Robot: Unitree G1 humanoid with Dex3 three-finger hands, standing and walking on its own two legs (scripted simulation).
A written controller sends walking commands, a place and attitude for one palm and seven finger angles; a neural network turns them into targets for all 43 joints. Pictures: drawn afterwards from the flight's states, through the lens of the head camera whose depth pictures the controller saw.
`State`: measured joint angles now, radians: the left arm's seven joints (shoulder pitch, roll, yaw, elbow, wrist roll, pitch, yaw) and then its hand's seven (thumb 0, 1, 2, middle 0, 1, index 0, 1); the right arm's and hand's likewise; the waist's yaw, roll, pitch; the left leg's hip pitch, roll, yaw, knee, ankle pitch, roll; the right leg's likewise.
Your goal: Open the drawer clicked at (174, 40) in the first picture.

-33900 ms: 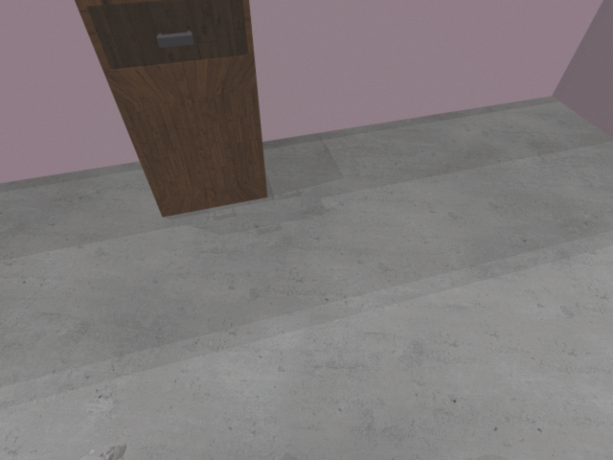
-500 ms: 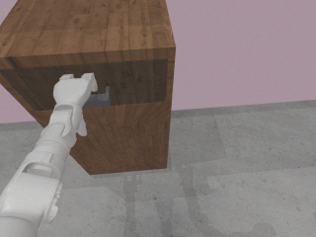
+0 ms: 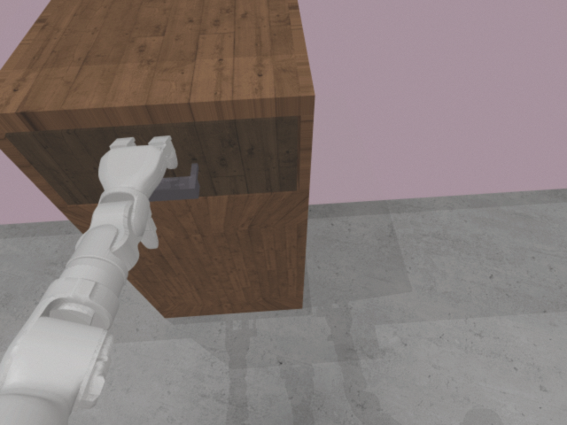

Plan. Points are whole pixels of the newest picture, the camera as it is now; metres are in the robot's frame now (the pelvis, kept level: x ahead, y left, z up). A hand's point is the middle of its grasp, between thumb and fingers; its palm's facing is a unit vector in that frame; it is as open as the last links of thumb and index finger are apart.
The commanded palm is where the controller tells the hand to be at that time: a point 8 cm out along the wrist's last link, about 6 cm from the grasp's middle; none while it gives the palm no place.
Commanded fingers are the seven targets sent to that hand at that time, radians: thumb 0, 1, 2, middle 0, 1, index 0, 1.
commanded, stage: re-aim the fingers above the handle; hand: left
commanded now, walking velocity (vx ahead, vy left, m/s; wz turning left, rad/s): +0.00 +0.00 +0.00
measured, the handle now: (167, 179) +0.49 +0.22 +0.03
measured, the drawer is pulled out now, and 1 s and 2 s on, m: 0.00 0.00 0.00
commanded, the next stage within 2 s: lower the fingers behind the handle in 1.76 s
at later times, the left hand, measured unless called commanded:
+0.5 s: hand (158, 181) +0.45 +0.21 +0.07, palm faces -0.01 -0.02 -1.00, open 13.6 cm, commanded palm +0.43 +0.20 +0.14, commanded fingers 0.00 -0.50 0.30 -0.30 -1.20 -0.30 -1.20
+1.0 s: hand (166, 178) +0.45 +0.19 +0.08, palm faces -0.02 +0.00 -1.00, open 13.6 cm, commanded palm +0.44 +0.18 +0.14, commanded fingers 0.00 -0.50 0.30 -0.30 -1.20 -0.30 -1.20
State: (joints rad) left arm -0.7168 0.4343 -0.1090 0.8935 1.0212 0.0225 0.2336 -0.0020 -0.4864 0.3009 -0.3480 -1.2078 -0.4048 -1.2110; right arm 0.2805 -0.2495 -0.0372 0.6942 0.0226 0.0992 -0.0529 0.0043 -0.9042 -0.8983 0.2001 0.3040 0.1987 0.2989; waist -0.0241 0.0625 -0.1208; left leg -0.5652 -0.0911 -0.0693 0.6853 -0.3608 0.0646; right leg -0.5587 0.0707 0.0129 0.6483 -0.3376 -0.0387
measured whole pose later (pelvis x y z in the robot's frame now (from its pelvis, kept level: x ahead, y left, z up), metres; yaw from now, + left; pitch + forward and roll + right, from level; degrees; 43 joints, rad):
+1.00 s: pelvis -0.01 -0.01 +0.00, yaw +0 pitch +12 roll +0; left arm -0.80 0.39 -0.18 0.95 1.01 0.10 0.23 0.00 -0.49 0.30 -0.35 -1.22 -0.36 -1.23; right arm 0.30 -0.26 -0.04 0.71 0.03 0.08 -0.05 0.01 -0.90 -0.90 0.20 0.30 0.20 0.30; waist -0.04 0.07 -0.12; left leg -0.52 -0.09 -0.06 0.64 -0.33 0.06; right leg -0.52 0.07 0.02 0.62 -0.31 -0.05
